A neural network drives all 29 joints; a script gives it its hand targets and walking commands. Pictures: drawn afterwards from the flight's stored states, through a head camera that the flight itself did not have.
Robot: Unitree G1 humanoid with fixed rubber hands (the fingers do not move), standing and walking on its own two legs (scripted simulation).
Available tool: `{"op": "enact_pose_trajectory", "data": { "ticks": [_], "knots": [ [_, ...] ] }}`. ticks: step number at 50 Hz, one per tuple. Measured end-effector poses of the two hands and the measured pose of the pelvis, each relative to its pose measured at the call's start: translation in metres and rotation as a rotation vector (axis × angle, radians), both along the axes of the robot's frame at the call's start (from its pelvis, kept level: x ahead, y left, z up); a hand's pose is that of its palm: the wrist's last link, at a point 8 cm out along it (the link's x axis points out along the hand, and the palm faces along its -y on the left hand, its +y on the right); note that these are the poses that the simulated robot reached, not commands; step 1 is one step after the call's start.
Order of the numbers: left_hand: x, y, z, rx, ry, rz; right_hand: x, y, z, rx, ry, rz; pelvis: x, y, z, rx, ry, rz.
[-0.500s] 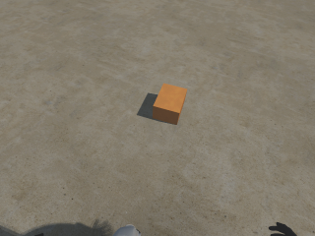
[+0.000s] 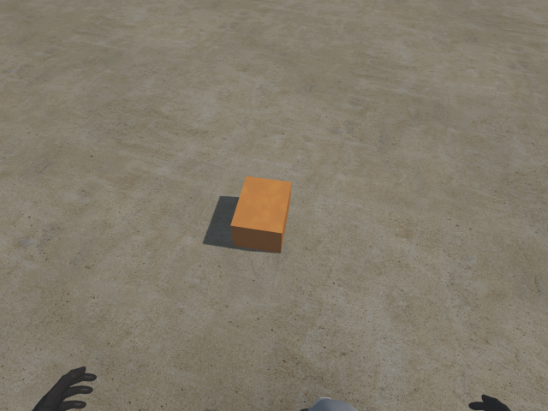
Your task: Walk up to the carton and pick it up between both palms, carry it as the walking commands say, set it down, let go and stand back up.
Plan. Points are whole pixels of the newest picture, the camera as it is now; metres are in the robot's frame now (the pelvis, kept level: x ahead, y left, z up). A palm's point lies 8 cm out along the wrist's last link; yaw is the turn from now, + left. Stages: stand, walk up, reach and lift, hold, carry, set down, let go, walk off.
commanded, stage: walk up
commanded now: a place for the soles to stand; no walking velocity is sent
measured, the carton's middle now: (262, 213) +0.99 +0.02 -0.68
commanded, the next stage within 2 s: none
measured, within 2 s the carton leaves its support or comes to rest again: neither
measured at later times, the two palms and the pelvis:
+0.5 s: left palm (49, 336) +0.26 +0.37 -0.08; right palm (451, 311) +0.26 -0.28 -0.03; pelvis +0.18 +0.05 +0.01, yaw +1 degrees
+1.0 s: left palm (79, 268) +0.39 +0.37 -0.09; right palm (413, 235) +0.43 -0.28 -0.07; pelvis +0.34 +0.04 +0.00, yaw +0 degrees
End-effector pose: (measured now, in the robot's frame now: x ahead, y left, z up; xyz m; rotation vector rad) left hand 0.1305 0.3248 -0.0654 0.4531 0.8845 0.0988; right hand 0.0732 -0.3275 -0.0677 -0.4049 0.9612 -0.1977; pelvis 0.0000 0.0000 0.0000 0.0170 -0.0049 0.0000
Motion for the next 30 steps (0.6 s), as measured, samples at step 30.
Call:
{"op": "enact_pose_trajectory", "data": {
  "ticks": [30],
  "knots": [
    [0.179,0.037,-0.007,-0.050,0.058,0.028,0.211,0.038,0.032,-0.046,-0.038,0.000,0.209,0.040,0.015,-0.062,-0.027,0.008]
  ]
}}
